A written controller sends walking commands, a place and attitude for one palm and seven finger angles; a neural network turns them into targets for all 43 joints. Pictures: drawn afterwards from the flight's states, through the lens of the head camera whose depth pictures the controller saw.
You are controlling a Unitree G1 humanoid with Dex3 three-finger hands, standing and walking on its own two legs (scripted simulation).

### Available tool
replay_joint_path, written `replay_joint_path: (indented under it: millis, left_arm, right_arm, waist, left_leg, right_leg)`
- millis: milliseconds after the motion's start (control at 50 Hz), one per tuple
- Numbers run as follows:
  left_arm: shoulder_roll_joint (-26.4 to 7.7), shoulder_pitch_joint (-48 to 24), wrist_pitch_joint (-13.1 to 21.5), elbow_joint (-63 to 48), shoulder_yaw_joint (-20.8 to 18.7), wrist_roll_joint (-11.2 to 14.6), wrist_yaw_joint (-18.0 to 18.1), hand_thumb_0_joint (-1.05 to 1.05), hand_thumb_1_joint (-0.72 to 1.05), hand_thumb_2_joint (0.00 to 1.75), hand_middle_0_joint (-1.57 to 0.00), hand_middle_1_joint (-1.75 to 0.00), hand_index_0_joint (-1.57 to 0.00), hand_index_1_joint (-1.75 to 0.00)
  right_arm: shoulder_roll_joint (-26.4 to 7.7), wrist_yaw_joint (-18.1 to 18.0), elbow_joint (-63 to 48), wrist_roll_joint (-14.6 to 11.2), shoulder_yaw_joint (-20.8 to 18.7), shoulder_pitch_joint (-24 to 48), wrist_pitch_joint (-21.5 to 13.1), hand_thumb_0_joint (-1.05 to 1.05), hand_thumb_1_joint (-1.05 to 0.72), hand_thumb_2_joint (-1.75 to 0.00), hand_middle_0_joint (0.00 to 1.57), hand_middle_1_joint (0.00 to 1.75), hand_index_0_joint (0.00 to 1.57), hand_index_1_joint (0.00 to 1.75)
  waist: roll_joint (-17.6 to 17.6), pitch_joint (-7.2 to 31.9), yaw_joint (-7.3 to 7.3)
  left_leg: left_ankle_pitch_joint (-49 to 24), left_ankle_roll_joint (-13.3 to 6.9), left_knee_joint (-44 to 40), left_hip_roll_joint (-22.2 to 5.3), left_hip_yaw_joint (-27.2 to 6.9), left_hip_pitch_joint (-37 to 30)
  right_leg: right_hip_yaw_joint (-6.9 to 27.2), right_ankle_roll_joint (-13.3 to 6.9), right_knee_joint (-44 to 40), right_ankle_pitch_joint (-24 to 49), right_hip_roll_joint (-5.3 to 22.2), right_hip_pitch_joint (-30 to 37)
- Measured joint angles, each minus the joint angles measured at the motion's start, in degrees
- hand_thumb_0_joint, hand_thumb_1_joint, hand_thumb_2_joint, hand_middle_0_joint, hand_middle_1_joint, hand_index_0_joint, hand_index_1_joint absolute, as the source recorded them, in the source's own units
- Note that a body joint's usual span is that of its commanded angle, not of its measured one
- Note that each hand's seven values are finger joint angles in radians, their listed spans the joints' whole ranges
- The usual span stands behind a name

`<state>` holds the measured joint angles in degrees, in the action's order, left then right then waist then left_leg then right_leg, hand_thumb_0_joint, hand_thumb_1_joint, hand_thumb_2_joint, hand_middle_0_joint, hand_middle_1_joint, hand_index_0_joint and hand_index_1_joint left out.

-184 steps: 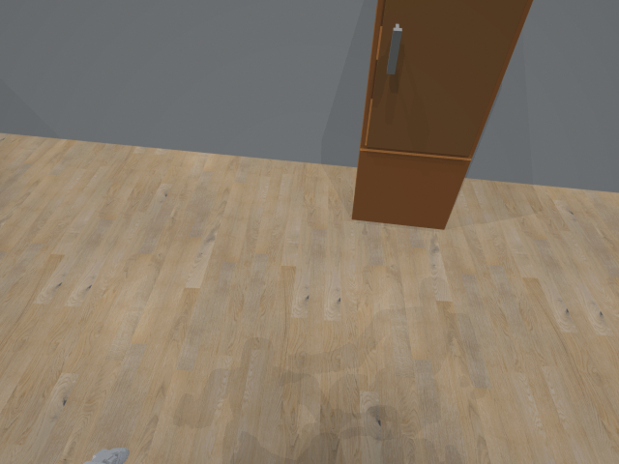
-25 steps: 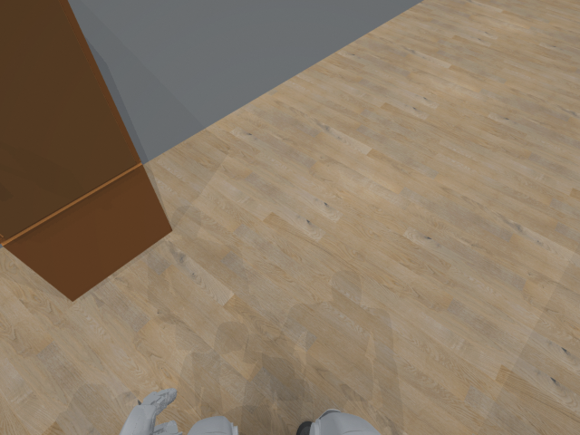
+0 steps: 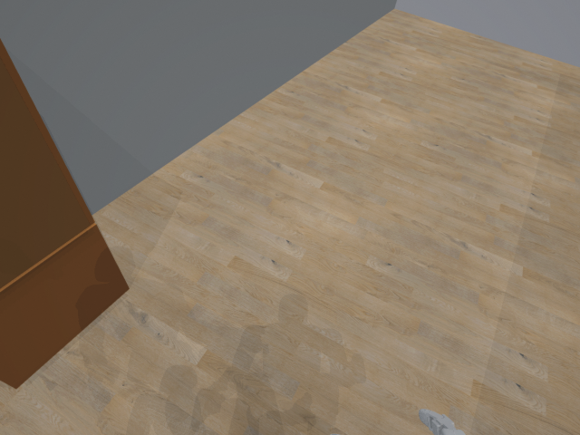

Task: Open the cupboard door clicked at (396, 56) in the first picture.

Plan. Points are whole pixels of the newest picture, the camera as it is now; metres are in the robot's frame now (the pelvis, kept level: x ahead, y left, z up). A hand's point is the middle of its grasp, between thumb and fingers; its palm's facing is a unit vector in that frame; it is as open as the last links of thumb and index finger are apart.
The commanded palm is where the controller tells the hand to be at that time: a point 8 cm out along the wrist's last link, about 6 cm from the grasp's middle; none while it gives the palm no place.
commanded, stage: walk to a spot facing it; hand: left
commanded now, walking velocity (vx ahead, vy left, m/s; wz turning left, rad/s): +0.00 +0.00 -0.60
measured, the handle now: out of the picture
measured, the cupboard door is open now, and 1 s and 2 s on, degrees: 0 0 0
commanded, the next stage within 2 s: turn to face it in 0.56 s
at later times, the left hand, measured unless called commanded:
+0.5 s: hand (237, 374) +0.23 +0.11 -0.15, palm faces -0.30 -0.91 -0.30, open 7.4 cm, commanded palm none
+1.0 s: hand (207, 395) +0.20 +0.15 -0.17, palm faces -0.32 -0.93 -0.16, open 7.4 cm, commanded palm none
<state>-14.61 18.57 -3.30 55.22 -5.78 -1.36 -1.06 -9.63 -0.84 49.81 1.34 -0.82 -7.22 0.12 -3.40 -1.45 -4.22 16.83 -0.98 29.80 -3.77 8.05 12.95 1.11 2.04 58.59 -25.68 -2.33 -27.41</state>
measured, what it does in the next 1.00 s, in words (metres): steps on the spot, turning right: right foot, then left foot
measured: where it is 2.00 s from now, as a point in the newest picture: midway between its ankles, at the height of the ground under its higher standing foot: outside the picture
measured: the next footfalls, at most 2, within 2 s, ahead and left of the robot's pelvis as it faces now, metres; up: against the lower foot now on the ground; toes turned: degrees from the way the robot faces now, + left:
right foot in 0.36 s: +0.07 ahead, -0.15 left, +0.00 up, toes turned -22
left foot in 0.82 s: +0.17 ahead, +0.06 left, +0.00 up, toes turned -21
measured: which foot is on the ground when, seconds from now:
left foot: down 0.00-0.36, up 0.38-0.80, down 0.82-1.00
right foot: up 0.00-0.34, down 0.36-0.84, up 0.86-1.00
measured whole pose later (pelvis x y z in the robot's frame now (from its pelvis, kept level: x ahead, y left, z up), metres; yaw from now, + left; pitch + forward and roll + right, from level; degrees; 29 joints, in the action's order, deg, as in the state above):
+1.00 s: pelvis +0.09 +0.00 +0.01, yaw -22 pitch +0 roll -2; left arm -11.7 13.0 -2.3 58.8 -2.6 -1.0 0.7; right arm -8.9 -1.2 57.7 1.2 -0.5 -14.6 0.4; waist -1.8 -0.6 -0.2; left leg 12.1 -2.9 25.2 0.0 1.2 13.4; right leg -0.2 2.4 48.2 -24.8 1.2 -19.0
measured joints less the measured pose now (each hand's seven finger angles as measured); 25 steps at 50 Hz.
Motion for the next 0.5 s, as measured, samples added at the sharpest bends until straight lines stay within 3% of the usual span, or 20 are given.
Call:
replay_joint_path:
  millis: [60,140,260,320,360,380,420,460,500]
  left_arm:
    - [-0.22,-0.7,-0.4,-0.18,-0.24,-0.09,-0.56,0.0,0.91,0.9,-0.2,-0.3,-0.2,-0.3]
    - [-0.11,-2.81,-0.96,-0.84,-0.38,0.03,-0.68,0.0,0.91,0.9,-0.2,-0.3,-0.19,-0.3]
    - [0.58,-7.61,-1.31,-1.78,-0.02,-0.01,-0.7,0.0,0.91,0.9,-0.2,-0.3,-0.19,-0.3]
    - [0.96,-10.03,-0.63,-2.75,0.32,-0.06,-0.66,0.0,0.91,0.9,-0.2,-0.3,-0.19,-0.3]
    - [0.77,-11.23,0.49,-3.8,0.74,-0.17,-0.64,0.0,0.91,0.9,-0.2,-0.3,-0.19,-0.3]
    - [0.9,-12.02,1.45,-4.15,0.86,-0.27,-0.35,0.0,0.91,0.9,-0.2,-0.3,-0.19,-0.3]
    - [1.35,-13.34,2.67,-4.69,1.42,0.29,0.36,0.0,0.91,0.9,-0.2,-0.3,-0.19,-0.3]
    - [1.78,-13.58,2.76,-5.19,1.68,0.63,1.07,0.0,0.91,0.9,-0.2,-0.3,-0.2,-0.3]
    - [2.07,-13.17,2.41,-5.28,1.88,0.74,1.54,0.0,0.91,0.9,-0.2,-0.3,-0.2,-0.3]
  right_arm:
    - [0.34,-0.33,0.67,-0.01,0.03,-1.93,-0.18,0.0,-0.91,-0.9,0.21,0.3,0.2,0.3]
    - [0.29,-0.5,2.33,-0.11,-0.48,-4.75,-0.31,0.0,-0.91,-0.9,0.21,0.3,0.2,0.3]
    - [-0.74,-0.25,4.73,0.18,-2.01,-8.18,0.15,0.0,-0.91,-0.9,0.21,0.3,0.2,0.3]
    - [-1.9,0.03,5.68,0.31,-2.89,-9.54,0.47,0.0,-0.91,-0.9,0.21,0.3,0.2,0.3]
    - [-2.68,0.3,5.98,0.08,-3.37,-11.04,0.66,0.0,-0.91,-0.9,0.21,0.3,0.2,0.3]
    - [-3.26,0.46,6.2,-0.16,-3.5,-11.31,1.04,0.0,-0.91,-0.9,0.21,0.3,0.2,0.3]
    - [-4.21,0.12,6.52,-0.54,-3.55,-10.58,2.44,0.0,-0.91,-0.9,0.21,0.3,0.2,0.3]
    - [-4.46,-0.28,6.48,-0.63,-3.45,-9.53,3.3,0.01,-0.91,-0.9,0.2,0.3,0.2,0.3]
    - [-4.35,-0.22,5.95,-0.37,-3.22,-8.03,3.62,0.01,-0.91,-0.9,0.2,0.3,0.2,0.3]
  waist:
    - [0.09,-0.87,0.94]
    - [0.57,-1.91,1.96]
    - [2.04,-3.52,4.42]
    - [3.39,-4.15,5.75]
    - [4.16,-4.03,6.38]
    - [5.03,-4.27,6.35]
    - [6.28,-5.27,6.79]
    - [6.4,-5.44,6.65]
    - [6.09,-5.03,6.31]
  left_leg:
    - [-0.34,0.03,-2.27,-1.18,2.09,-2.37]
    - [0.21,0.3,-3.25,-2.62,4.9,-4.24]
    - [2.74,1.66,-1.32,-4.85,9.78,-5.62]
    - [5.17,2.94,1.94,-6.4,12.22,-5.45]
    - [7.69,4.07,6.9,-7.87,13.02,-4.03]
    - [8.74,4.49,12.13,-8.89,11.51,-1.87]
    - [13.95,5.12,25.61,-7.55,4.12,4.15]
    - [14.11,5.43,34.08,-5.64,-0.33,8.67]
    - [11.32,6.0,36.96,-4.8,-2.63,11.85]
  right_leg:
    - [-1.49,1.19,7.21,2.54,2.4,-2.73]
    - [-2.23,2.1,6.99,4.64,4.89,-3.37]
    - [-5.07,1.76,-5.97,4.51,6.6,0.23]
    - [-6.53,0.5,-14.02,4.53,5.81,3.57]
    - [-7.46,-0.87,-21.8,9.88,4.97,7.41]
    - [-7.48,-2.04,-21.94,10.82,4.21,7.32]
    - [-7.13,-4.02,-19.35,8.36,3.36,6.59]
    - [-6.14,-4.79,-20.21,7.68,2.85,7.46]
    - [-4.72,-4.57,-22.74,9.06,2.2,8.62]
